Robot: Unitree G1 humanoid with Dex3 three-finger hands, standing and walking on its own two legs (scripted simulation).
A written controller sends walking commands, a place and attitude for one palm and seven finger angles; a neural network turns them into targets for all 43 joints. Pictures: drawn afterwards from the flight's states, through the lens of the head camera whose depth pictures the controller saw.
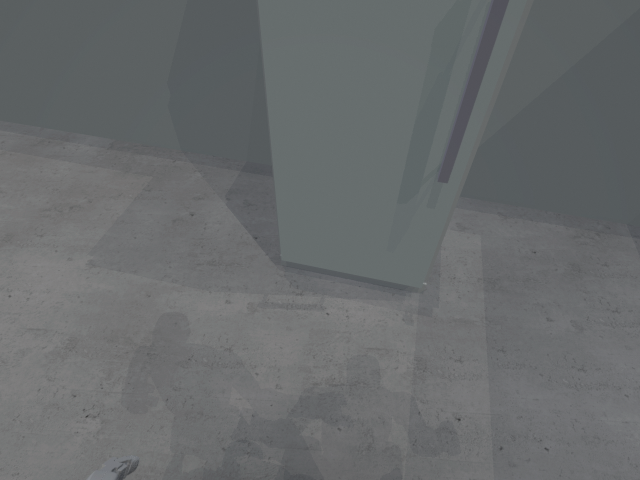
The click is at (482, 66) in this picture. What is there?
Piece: fridge door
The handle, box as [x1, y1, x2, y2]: [438, 0, 508, 182]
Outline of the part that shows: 508,0 491,0 439,170 438,181 447,182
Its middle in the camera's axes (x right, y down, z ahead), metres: +0.32 -0.33 +0.81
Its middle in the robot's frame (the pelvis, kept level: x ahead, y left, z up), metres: +0.85 -0.27 +0.10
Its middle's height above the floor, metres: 0.87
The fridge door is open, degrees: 0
